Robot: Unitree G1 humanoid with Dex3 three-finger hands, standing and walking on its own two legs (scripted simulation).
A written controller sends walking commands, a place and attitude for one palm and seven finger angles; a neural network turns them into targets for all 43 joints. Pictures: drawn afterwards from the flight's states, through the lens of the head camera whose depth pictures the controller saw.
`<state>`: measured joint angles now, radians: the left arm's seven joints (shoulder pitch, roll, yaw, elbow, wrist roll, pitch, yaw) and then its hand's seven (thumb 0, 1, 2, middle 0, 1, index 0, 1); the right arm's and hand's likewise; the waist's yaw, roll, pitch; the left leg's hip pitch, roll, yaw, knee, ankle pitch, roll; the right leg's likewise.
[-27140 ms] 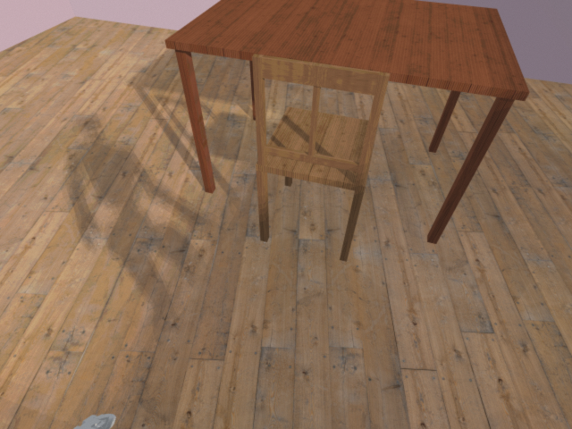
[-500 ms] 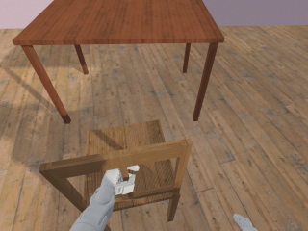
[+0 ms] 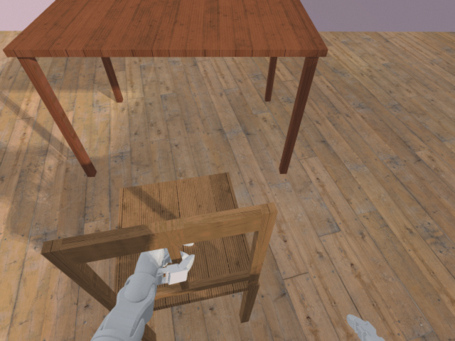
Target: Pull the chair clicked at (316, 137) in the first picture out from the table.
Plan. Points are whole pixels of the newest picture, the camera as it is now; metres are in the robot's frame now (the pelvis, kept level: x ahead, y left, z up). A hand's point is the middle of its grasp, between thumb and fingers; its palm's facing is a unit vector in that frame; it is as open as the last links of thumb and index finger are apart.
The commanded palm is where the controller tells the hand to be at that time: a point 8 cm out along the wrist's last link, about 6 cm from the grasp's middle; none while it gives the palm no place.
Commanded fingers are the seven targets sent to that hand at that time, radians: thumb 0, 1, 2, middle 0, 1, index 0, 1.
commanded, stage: open the thumb and straighten the fingers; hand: left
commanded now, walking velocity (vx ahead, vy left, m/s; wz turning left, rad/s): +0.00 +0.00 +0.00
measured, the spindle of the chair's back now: (179, 267) +0.29 +0.10 -0.11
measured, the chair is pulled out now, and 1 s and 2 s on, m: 0.59 0.59 0.59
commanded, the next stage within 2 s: draw the fingers out of the gap in 0.58 s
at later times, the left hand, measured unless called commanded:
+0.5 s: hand (170, 262) +0.28 +0.11 -0.05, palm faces -0.15 -0.98 -0.14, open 16.5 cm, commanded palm +0.27 +0.16 -0.03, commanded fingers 0.00 -0.55 0.20 0.00 0.00 0.00 0.00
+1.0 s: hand (163, 293) +0.23 +0.12 -0.06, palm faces -0.16 -0.98 -0.12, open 17.5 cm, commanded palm +0.22 +0.17 -0.03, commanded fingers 0.00 -0.55 0.20 0.00 0.00 0.00 0.00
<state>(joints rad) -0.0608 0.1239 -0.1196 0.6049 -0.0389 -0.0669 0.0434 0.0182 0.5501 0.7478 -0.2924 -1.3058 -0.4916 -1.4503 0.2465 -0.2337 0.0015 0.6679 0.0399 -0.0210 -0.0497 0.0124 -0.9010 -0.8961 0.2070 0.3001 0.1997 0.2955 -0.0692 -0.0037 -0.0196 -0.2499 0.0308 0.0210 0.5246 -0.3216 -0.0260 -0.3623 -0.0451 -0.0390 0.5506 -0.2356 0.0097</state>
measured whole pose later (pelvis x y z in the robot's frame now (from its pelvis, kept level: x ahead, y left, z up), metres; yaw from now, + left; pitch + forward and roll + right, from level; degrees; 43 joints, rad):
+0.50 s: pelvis +0.00 +0.00 -0.02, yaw +1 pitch +6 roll +1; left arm -0.06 0.17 -0.07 0.44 -0.06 0.09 -0.04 -0.01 -0.52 0.21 -0.13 -0.40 -0.13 -0.41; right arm 0.26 -0.25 0.02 0.59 0.04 -0.11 -0.06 0.01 -0.90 -0.90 0.21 0.30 0.20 0.30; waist -0.06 0.04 -0.06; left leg -0.42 0.02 0.01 0.71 -0.40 -0.02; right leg -0.53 -0.06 -0.05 0.73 -0.31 0.01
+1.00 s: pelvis +0.01 +0.01 -0.03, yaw +2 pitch +8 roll +0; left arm 0.25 0.18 -0.13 0.11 -0.04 0.17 -0.04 -0.01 -0.54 0.20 0.00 0.00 0.00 0.00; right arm 0.27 -0.26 0.01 0.52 0.03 -0.13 -0.06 0.02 -0.90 -0.90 0.21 0.30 0.20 0.30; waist -0.05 0.05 -0.09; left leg -0.48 0.02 -0.01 0.79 -0.46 -0.01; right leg -0.56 -0.07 -0.06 0.79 -0.36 0.02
